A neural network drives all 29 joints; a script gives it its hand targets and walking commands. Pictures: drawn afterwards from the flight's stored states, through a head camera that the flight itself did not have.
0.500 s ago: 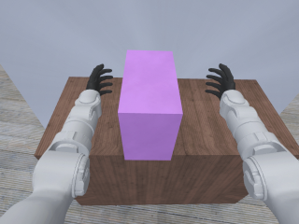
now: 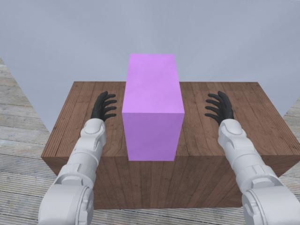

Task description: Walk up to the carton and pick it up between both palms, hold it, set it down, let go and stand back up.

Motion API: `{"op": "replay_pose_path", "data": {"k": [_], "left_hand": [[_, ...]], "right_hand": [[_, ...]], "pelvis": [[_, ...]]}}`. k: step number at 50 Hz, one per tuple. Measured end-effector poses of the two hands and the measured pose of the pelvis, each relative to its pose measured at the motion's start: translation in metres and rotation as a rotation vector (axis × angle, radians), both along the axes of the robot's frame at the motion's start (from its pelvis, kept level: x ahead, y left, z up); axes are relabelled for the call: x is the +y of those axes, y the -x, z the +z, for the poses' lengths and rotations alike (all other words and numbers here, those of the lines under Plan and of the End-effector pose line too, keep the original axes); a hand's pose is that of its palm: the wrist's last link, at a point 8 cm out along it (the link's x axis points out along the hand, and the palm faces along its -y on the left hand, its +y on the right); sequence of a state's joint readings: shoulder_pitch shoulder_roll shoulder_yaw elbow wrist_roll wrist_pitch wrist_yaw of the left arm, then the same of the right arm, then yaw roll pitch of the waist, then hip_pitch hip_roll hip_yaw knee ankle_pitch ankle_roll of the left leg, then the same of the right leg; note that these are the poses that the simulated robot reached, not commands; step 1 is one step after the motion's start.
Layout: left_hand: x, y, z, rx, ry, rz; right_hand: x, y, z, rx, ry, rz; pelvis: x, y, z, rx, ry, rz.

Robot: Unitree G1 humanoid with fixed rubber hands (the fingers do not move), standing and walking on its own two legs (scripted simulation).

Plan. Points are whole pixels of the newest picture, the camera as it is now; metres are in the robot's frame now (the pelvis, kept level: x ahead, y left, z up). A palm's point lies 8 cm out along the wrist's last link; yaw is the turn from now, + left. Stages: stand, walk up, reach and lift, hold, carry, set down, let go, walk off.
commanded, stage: set down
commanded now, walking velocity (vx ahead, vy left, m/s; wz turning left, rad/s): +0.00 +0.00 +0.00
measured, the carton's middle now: (151, 106) +0.52 +0.01 +0.01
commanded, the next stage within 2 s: let go in 1.78 s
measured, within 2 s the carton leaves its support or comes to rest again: neither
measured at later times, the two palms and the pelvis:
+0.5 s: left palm (97, 149) +0.34 +0.17 +0.02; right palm (226, 149) +0.33 -0.19 +0.03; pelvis +0.00 +0.00 +0.00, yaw +0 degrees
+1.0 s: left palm (82, 185) +0.26 +0.21 -0.04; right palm (225, 181) +0.26 -0.19 -0.04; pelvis +0.02 +0.00 +0.00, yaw +0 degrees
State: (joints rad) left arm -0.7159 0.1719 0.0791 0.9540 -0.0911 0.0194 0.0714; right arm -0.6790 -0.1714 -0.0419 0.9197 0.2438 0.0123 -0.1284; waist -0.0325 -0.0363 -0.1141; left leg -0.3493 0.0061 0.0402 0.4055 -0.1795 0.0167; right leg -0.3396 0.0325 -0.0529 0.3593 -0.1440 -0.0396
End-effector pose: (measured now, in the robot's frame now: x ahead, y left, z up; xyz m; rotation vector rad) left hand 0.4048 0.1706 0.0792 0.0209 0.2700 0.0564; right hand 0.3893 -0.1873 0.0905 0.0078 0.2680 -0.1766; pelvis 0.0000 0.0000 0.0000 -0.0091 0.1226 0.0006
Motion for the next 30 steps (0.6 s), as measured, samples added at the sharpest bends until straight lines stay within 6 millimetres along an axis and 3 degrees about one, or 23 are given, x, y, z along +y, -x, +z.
{"op": "replay_pose_path", "data": {"k": [11,20,30], "left_hand": [[0.001,0.032,-0.029,-0.012,-0.010,-0.006],[0.001,0.047,-0.045,-0.026,-0.009,-0.012],[0.007,0.085,-0.076,-0.006,-0.016,-0.003]], "right_hand": [[-0.001,0.032,-0.028,0.000,-0.012,-0.006],[-0.002,0.045,-0.045,-0.001,-0.006,-0.001],[-0.009,0.080,-0.073,0.020,-0.004,-0.010]], "pelvis": [[0.002,-0.001,0.001,-0.039,-0.001,-0.006],[0.003,-0.001,0.000,-0.039,-0.002,-0.005],[0.001,-0.004,0.000,-0.067,-0.003,-0.005]]}}
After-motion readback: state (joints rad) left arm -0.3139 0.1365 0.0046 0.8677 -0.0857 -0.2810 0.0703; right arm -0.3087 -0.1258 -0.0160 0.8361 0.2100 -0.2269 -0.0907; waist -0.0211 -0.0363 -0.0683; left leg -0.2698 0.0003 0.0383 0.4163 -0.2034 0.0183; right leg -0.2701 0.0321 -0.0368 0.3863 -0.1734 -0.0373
